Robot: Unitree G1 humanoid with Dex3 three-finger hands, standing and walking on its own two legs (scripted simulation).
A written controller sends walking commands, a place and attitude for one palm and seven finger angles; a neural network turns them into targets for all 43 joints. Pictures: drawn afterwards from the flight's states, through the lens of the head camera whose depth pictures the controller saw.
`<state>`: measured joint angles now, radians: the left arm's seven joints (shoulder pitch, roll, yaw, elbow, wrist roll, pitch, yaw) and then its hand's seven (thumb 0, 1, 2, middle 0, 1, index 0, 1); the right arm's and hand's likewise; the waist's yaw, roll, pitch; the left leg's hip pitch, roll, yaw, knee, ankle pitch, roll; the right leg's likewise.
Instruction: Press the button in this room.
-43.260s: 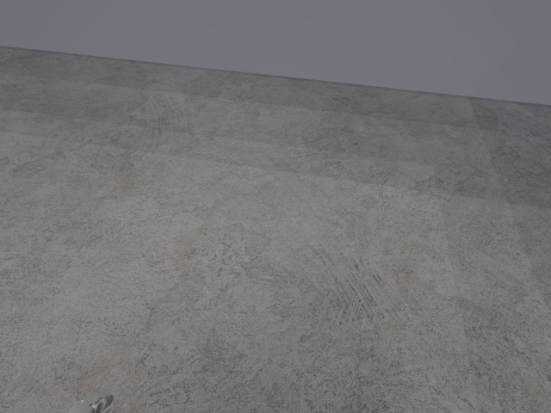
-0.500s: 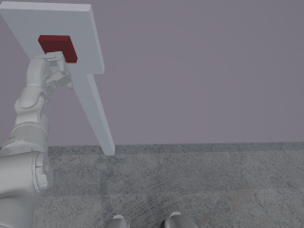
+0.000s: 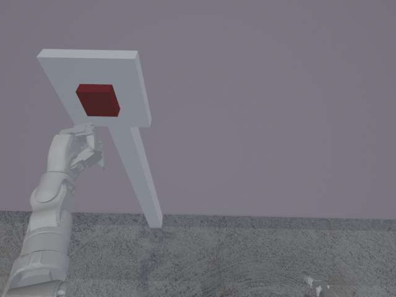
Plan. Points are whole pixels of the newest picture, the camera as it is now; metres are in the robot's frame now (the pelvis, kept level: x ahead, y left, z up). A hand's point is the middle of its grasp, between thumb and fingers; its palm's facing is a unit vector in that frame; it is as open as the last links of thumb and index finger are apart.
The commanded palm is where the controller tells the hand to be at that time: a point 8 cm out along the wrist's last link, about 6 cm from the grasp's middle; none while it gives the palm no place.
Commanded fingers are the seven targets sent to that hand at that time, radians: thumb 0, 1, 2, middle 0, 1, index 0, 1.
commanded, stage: pull the fist back off the button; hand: left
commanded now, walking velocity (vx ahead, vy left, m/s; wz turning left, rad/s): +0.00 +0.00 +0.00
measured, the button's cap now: (99, 99) +0.49 +0.23 +0.13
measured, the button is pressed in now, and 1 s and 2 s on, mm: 0 0 0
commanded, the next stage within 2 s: draw the hand back to the body in 0.20 s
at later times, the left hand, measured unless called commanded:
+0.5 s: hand (92, 161) +0.33 +0.21 +0.12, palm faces +0.00 -1.00 -0.02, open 3.1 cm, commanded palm +0.29 +0.26 +0.12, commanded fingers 0.00 0.90 0.90 -1.30 -1.50 -1.30 -1.50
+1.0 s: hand (48, 208) +0.23 +0.23 +0.14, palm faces +0.28 -0.93 -0.22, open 3.1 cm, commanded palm +0.19 +0.28 +0.16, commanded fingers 0.00 0.90 0.90 -1.30 -1.50 -1.30 -1.50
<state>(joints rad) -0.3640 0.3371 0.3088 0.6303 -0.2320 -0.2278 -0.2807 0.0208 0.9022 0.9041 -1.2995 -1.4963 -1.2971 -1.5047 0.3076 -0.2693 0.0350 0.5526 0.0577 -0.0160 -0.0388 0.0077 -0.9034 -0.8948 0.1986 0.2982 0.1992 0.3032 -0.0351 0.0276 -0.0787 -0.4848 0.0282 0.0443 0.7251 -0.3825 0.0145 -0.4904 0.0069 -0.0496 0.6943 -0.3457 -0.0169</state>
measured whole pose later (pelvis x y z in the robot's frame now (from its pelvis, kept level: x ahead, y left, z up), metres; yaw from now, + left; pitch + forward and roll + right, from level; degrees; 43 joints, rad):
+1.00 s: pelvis -0.02 +0.00 +0.02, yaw +1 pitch -2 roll -1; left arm 0.20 0.29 0.21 -0.12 -0.12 -0.05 0.01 0.02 0.90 0.90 -1.30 -1.50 -1.30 -1.50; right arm 0.19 -0.24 0.06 0.58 0.03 -0.13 -0.09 0.01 -0.90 -0.90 0.20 0.30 0.20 0.30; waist 0.03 0.04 0.00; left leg -0.20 0.01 0.03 0.51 -0.27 0.02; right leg -0.20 0.00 -0.06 0.47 -0.24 -0.01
